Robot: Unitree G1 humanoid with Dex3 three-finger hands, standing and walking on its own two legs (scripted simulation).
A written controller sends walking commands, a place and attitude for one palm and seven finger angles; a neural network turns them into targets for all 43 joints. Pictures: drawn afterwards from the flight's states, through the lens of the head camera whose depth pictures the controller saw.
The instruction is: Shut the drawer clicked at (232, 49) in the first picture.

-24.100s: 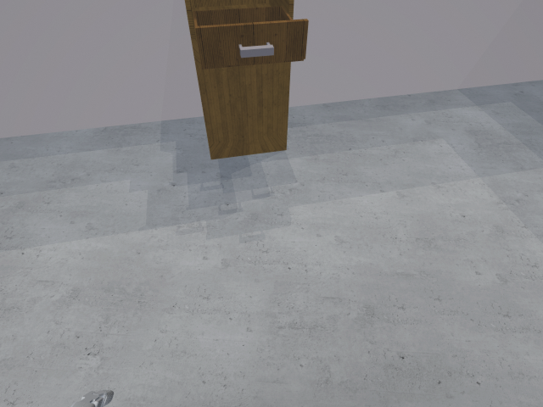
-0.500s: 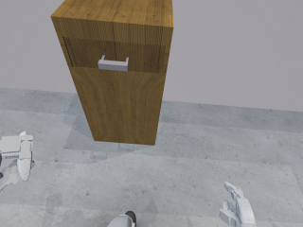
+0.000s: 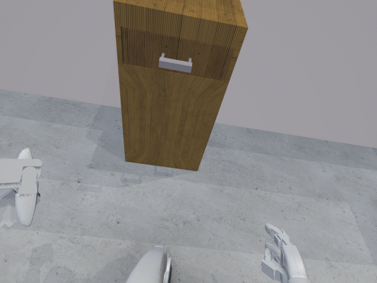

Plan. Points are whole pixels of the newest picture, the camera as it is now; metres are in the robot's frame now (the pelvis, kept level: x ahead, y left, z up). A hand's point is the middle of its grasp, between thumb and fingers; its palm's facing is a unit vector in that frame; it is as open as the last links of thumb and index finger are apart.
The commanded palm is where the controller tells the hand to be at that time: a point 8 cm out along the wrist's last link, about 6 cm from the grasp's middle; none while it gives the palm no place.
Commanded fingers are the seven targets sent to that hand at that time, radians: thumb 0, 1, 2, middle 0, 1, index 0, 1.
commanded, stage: stop stepping back and stand still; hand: left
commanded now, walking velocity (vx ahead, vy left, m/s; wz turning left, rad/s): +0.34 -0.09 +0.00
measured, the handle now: (176, 61) +0.83 +0.17 +0.02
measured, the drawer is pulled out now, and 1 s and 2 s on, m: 0.00 0.00 0.00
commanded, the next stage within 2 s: let the arm hang, fingers relaxed in 1.22 s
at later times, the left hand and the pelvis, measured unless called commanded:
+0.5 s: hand out of the picture +0.03 +0.34 +0.22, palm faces +0.41 -0.71 -0.58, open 3.2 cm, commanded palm +0.00 +0.37 +0.21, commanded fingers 0.00 0.90 0.90 -1.40 -1.60 -1.40 -1.60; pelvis -0.12 +0.09 +0.01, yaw +1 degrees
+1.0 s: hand out of the picture -0.01 +0.39 +0.20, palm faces +0.49 -0.70 -0.51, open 3.2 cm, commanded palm -0.06 +0.40 +0.21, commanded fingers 0.00 0.90 0.90 -1.40 -1.60 -1.40 -1.60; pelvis -0.17 +0.11 +0.03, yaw +3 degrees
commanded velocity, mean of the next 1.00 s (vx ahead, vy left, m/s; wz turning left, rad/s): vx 0.17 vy -0.12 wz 0.00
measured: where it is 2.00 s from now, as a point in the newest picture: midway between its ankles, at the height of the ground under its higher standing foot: outside the picture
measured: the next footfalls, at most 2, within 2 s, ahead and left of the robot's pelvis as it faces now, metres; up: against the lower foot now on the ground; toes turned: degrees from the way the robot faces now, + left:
left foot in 0.10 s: +0.07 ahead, +0.12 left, +0.00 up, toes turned +4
right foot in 0.48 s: -0.10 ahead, -0.03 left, +0.00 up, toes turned -6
